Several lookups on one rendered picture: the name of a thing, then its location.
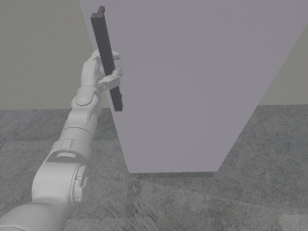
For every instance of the left robot upper arm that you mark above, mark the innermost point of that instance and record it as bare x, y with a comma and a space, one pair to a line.
59, 188

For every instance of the handle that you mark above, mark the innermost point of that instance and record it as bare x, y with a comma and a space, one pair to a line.
99, 27

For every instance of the robot left forearm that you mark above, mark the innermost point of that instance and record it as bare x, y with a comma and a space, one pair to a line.
78, 133

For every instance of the robot left hand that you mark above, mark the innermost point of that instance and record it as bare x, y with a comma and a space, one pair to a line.
94, 76

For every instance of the fridge door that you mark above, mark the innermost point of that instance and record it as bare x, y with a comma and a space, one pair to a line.
194, 72

